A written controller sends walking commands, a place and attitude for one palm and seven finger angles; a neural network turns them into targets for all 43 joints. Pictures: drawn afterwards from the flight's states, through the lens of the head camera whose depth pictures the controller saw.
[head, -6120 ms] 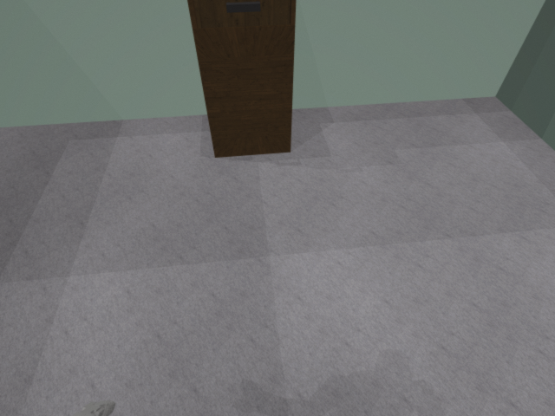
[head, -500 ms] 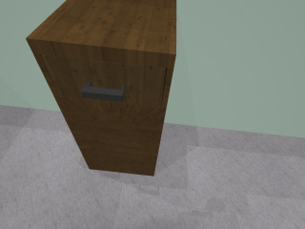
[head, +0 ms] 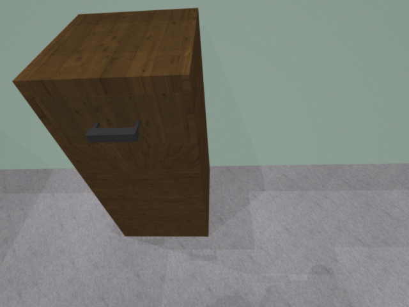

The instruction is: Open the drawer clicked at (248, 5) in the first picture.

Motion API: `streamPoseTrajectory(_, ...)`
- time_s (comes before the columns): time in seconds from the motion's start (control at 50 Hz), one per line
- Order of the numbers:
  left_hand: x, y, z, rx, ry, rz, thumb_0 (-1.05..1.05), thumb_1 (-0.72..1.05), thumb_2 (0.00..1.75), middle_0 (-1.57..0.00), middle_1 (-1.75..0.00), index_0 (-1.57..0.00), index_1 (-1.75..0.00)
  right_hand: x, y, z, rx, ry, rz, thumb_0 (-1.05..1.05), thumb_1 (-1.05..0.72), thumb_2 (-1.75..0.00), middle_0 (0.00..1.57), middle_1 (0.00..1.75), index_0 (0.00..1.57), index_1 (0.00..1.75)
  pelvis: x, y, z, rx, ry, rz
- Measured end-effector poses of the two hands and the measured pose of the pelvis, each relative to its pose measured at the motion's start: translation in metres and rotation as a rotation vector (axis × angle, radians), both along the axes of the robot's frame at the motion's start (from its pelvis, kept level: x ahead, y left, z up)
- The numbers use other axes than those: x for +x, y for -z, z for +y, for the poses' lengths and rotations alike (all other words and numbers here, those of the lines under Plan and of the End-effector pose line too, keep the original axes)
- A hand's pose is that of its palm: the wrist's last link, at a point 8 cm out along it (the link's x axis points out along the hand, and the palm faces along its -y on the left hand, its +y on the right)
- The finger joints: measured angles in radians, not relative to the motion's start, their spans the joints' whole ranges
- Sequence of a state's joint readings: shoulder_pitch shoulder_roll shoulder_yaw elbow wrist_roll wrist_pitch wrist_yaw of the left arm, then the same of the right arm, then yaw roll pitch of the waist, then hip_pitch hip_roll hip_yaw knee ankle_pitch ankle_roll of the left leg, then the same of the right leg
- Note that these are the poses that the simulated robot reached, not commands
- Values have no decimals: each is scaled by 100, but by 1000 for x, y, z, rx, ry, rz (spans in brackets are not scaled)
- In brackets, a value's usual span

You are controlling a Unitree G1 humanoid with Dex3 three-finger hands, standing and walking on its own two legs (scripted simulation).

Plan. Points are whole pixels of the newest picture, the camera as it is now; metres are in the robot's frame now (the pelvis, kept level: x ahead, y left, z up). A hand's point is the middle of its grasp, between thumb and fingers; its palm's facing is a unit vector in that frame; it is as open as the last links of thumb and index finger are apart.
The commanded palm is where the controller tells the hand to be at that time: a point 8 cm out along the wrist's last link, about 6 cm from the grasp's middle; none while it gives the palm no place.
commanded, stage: come to a stop and stand still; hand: left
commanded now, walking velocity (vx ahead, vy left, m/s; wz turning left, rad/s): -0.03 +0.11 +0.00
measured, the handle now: (115, 129) +0.55 +0.29 +0.02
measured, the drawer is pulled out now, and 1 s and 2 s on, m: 0.00 0.00 0.00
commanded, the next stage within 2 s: look again from close up in 0.76 s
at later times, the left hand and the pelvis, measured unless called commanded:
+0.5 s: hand out of the picture -0.02 +0.26 -0.19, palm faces +0.05 -0.98 -0.21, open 7.4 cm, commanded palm none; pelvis -0.04 +0.07 -0.01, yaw +1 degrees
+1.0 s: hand out of the picture -0.06 +0.23 -0.19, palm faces +0.04 -0.99 -0.15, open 7.4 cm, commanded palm none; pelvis -0.04 +0.07 -0.01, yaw +0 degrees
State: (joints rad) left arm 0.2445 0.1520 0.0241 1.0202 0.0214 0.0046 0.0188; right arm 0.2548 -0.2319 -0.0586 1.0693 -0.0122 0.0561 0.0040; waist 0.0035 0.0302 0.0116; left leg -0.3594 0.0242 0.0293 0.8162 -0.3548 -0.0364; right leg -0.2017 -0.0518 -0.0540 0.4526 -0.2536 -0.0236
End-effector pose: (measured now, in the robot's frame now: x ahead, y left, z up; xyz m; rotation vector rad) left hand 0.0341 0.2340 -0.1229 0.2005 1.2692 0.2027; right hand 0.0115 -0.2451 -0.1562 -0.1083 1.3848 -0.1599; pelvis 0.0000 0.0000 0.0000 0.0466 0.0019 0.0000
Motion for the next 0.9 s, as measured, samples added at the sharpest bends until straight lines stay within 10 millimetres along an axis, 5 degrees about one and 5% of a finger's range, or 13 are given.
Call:
streamPoseTrajectory(0.16, -26, 10, 19, -9, -50, 52, 0, 91, 90, -21, -30, -21, -30, -6, -5, 11, -39, -43, 42, 1, -91, -90, 20, 30, 20, 30, -8, 2, 14, -10, -22, 12)
streamPoseTrajectory(0.34, -52, 33, 57, -22, -43, 63, 1, 90, 90, -21, -30, -20, -30, 21, -1, 66, -36, -104, -143, 1, -92, -90, 20, 30, 20, 30, -22, 18, 53, -54, -27, -28)
streamPoseTrajectory(0.48, -61, 34, 72, -53, -26, 32, 1, 90, 90, -20, -30, -20, -30, 21, -12, 87, -48, -109, -207, 1, -95, -90, 20, 30, 20, 30, -34, 15, 72, -56, -15, -45)
streamPoseTrajectory(0.9, -96, 34, 54, -111, -21, 132, 0, 90, 90, -20, -30, -20, -30, -69, -6, 102, -14, -27, 10, 1, -91, -90, 20, 30, 20, 30, -40, 9, 75, -46, -3, -34)
